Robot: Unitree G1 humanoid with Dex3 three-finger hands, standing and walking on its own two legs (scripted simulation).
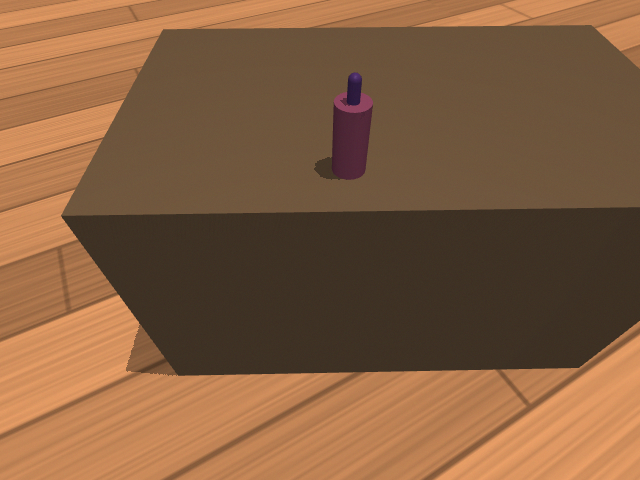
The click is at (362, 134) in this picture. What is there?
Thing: necked bottle
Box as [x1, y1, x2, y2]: [332, 73, 372, 179]
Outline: 358,73 350,74 348,77 347,91 337,95 334,99 332,170 337,176 346,179 356,178 364,172 369,134 372,100 370,97 360,92 361,77
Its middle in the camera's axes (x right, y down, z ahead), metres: +0.06 -0.20 +0.70
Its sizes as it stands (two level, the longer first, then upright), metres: 0.066 0.066 0.194
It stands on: a support 0.75 m high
